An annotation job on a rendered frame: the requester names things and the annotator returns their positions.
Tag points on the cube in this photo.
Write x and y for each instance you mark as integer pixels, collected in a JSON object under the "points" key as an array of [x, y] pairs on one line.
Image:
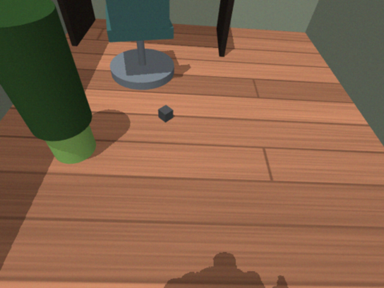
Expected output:
{"points": [[165, 113]]}

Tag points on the potted plant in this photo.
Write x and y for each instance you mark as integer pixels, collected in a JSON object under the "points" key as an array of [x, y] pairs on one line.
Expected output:
{"points": [[38, 73]]}

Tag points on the office chair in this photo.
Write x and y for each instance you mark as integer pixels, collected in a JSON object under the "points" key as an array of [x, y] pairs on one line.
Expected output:
{"points": [[139, 20]]}

